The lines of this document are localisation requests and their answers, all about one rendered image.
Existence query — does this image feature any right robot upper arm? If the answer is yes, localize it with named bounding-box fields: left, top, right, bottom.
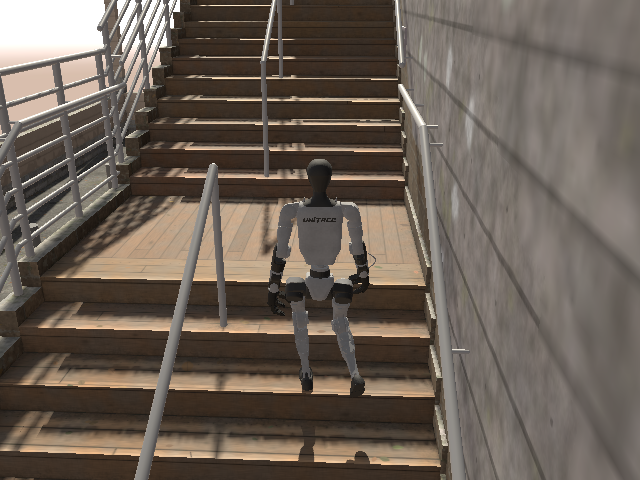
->
left=341, top=202, right=364, bottom=255

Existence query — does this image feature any robot right thigh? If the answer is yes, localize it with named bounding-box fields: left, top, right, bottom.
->
left=331, top=278, right=353, bottom=335

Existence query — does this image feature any robot right forearm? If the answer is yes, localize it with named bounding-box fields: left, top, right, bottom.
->
left=353, top=240, right=369, bottom=278

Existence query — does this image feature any robot right hand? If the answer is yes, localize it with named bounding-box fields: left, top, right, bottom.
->
left=348, top=272, right=370, bottom=294

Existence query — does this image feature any humanoid robot head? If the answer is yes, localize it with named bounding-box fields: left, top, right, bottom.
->
left=303, top=159, right=337, bottom=207

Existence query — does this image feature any robot left hand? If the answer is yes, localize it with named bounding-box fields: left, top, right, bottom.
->
left=267, top=291, right=291, bottom=316

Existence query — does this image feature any left robot upper arm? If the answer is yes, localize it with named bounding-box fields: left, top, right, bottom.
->
left=276, top=202, right=299, bottom=259

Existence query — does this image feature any robot left forearm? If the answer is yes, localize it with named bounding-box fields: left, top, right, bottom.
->
left=268, top=243, right=286, bottom=293

